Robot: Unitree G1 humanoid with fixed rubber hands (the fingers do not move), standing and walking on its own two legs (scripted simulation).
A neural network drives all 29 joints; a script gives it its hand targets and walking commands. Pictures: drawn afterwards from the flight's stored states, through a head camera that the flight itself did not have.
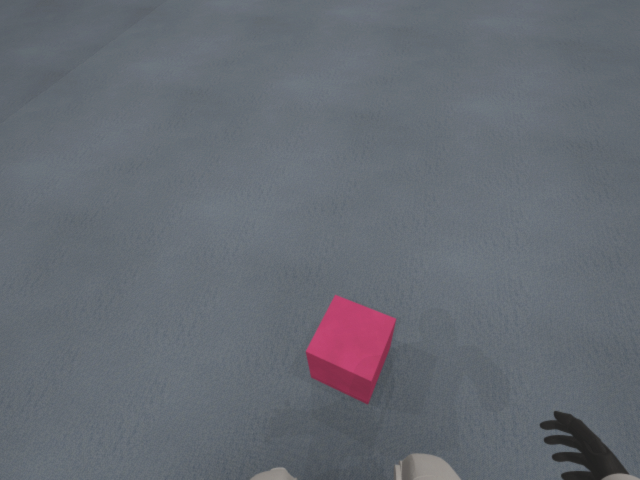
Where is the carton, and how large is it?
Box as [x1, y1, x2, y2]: [306, 295, 395, 403]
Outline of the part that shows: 335,295 306,350 311,377 367,403 390,345 395,318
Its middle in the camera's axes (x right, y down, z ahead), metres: +0.10 +0.34 +1.16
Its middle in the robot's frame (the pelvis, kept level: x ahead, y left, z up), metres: +0.54 -0.05 -0.65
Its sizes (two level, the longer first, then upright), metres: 0.194 0.191 0.208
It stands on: the floor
